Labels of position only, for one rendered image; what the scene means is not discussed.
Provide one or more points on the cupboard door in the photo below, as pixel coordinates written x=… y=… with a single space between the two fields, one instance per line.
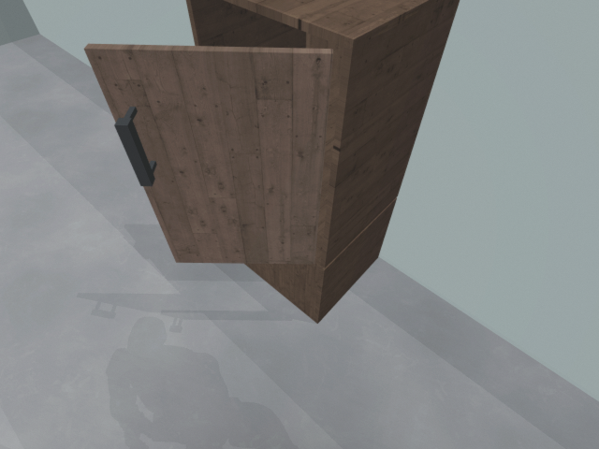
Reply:
x=238 y=135

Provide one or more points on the handle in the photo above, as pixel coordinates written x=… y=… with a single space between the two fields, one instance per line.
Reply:
x=134 y=150

